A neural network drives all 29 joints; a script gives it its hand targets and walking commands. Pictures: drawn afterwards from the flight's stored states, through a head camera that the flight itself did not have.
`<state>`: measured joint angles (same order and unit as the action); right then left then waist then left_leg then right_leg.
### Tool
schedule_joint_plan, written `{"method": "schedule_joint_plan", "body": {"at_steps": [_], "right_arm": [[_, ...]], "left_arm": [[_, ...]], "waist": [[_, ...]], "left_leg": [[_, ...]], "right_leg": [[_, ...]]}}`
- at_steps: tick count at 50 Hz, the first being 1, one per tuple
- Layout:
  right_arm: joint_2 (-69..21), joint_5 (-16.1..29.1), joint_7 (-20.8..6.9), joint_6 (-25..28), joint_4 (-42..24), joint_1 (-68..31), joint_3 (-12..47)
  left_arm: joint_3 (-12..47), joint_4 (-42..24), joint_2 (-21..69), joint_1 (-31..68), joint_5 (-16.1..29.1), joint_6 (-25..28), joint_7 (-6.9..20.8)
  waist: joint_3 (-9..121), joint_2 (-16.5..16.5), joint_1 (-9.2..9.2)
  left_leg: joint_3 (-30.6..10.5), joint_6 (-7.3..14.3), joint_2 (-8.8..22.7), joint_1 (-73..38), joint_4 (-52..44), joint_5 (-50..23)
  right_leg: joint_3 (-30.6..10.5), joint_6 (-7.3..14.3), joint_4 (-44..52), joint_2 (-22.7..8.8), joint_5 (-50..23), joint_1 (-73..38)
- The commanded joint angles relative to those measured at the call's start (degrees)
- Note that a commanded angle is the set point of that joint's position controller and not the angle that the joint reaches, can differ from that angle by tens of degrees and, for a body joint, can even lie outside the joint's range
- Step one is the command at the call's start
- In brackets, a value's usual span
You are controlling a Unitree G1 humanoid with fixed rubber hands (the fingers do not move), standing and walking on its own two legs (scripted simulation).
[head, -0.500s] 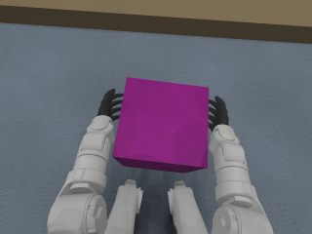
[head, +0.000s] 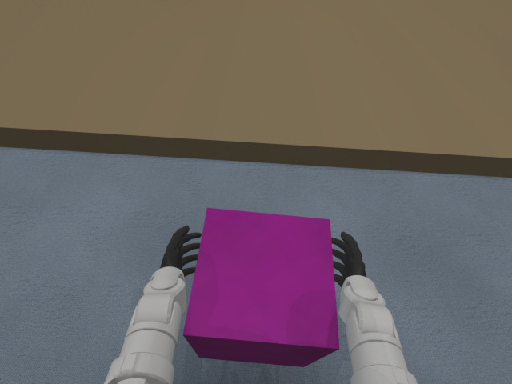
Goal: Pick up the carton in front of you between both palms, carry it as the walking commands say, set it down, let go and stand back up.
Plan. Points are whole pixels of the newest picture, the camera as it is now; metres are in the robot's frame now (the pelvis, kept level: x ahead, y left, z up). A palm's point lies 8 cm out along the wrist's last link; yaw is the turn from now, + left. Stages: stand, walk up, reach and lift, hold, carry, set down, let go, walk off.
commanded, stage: reach and lift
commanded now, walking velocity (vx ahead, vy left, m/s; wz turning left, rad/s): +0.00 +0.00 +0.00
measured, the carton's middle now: (259, 294) +0.32 +0.00 -0.10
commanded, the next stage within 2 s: hold in 1.32 s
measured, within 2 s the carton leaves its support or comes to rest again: neither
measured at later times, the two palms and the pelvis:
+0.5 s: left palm (155, 262) +0.29 +0.15 +0.07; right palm (376, 266) +0.30 -0.16 +0.08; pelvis +0.00 +0.00 +0.05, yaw +0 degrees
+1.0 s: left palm (154, 253) +0.30 +0.15 +0.08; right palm (377, 257) +0.30 -0.15 +0.09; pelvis +0.01 +0.00 +0.05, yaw +0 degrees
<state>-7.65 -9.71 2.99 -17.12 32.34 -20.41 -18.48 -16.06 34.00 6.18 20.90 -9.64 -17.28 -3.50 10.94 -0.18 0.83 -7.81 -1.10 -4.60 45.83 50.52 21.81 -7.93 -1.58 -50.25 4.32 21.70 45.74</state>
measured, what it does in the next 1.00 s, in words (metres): rises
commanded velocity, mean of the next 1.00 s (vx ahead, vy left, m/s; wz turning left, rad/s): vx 0.00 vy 0.00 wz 0.00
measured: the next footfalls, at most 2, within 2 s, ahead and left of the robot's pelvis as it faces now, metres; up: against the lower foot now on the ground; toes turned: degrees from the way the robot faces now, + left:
none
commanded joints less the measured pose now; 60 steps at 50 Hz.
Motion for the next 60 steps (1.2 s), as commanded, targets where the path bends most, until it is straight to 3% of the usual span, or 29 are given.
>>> {"method": "schedule_joint_plan", "body": {"at_steps": [1,12,19,22,30,60], "right_arm": [[-57.39,6.48,-13.81,-1.66,1.17,-24.69,34.83],[-57.36,8.34,-15.63,-11.63,-7.79,-18.57,38.81],[-56.01,5.95,-16.69,-16.82,-6.46,-19.01,33.32],[-56.5,5.05,-17.25,-17.06,-5.25,-22.53,31.29],[-58.53,5.8,-17.78,-16.82,-6.48,-28.89,32.49],[-55.08,7.62,-17.28,-20.48,-15.6,-19.14,35.44]], "left_arm": [[33.55,-2.3,58.85,26.85,7.32,-0.64,13.82],[37.24,-11.72,58.46,20.66,9.19,-10.82,15.71],[31.8,-11.05,55.99,21.42,6.74,-16.1,17.01],[29.75,-10.01,56.25,25.01,5.91,-16.29,17.74],[30.7,-11.1,58.01,31.51,6.54,-16.01,18.51],[33.89,-20.25,56.05,21.4,8.51,-20.09,17.2]], "waist": [[23.77,0.67,-0.14],[11.37,0.4,-0.71],[-0.28,-0.13,-0.77],[-1.59,-0.17,-0.77],[3.63,-0.01,-0.9],[3.54,0.39,-0.65]], "left_leg": [[2.66,0.33,-2.01,-21.26,-10.61,-20.71],[2.61,0.06,-0.6,-36.22,-24.16,-24.89],[3.3,0.8,-0.47,-36.74,-29.24,-14.2],[3.87,1.09,-0.32,-36.25,-29.27,-10.33],[4.23,1.1,-0.32,-37.57,-28.29,-10.07],[3.51,-0.04,-0.88,-44.63,-31.42,-24.26]], "right_leg": [[3.32,0.87,9.83,2.5,-20.67,-20.08],[2.91,0.55,23.62,1.13,-24.67,-35.74],[3.22,0.97,28.67,0.52,-14.94,-36.76],[3.58,1.25,28.88,0.31,-10.84,-36.06],[3.93,1.12,28.07,0.27,-10.7,-38.16],[3.76,0.47,30.95,1.4,-24.17,-44.27]]}}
